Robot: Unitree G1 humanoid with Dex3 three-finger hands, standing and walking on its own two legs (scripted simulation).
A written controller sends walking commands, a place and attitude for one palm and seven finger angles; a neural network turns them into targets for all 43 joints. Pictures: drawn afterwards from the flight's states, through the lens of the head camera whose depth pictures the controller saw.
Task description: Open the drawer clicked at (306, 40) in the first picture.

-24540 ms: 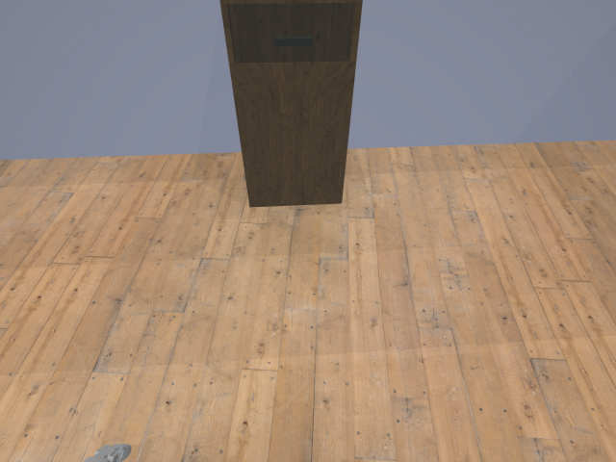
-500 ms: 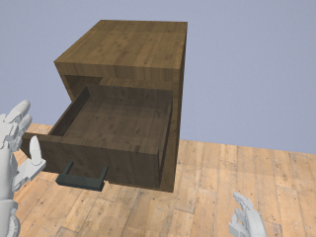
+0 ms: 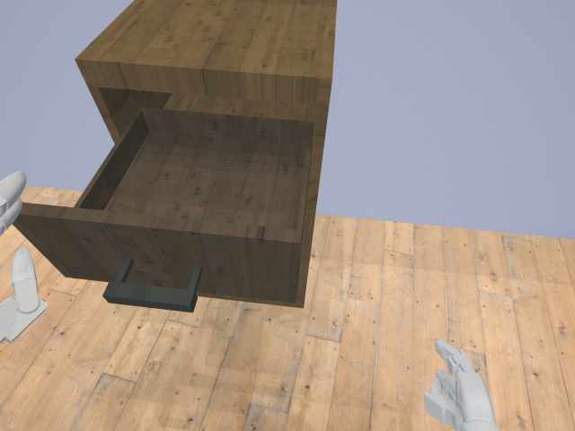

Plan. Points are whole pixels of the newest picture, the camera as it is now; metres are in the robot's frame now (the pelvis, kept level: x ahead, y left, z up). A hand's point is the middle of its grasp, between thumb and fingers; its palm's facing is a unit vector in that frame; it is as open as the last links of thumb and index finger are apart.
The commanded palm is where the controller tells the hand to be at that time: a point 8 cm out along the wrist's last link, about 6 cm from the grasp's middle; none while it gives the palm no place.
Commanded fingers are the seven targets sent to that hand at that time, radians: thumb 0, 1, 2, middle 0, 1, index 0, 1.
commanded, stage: step back with the hand held close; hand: left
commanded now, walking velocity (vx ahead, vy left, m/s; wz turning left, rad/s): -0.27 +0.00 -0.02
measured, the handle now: (156, 282) +0.30 +0.22 +0.02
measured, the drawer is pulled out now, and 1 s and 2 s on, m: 0.30 0.30 0.30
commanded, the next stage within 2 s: stop stepping back and stand still in 0.76 s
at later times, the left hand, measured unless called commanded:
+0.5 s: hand out of the picture +0.12 +0.24 +0.19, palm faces +0.44 -0.75 -0.50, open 7.4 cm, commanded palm +0.06 +0.27 +0.20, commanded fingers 0.00 0.90 0.90 -0.20 -0.30 -0.20 -0.30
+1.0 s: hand out of the picture -0.01 +0.23 +0.20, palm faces +0.38 -0.82 -0.44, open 7.4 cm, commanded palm -0.08 +0.27 +0.20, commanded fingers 0.00 0.90 0.90 -0.20 -0.30 -0.20 -0.30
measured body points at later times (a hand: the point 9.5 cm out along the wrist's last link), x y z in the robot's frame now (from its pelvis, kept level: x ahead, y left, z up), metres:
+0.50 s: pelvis -0.07 -0.01 -0.01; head -0.06 +0.00 +0.44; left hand +0.09 +0.28 +0.22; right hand +0.09 -0.25 -0.09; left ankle +0.02 +0.11 -0.73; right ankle -0.08 -0.13 -0.74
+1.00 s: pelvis -0.21 -0.01 +0.00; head -0.19 +0.02 +0.45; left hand -0.03 +0.28 +0.23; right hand +0.00 -0.20 -0.05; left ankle -0.06 +0.09 -0.73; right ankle -0.31 -0.11 -0.70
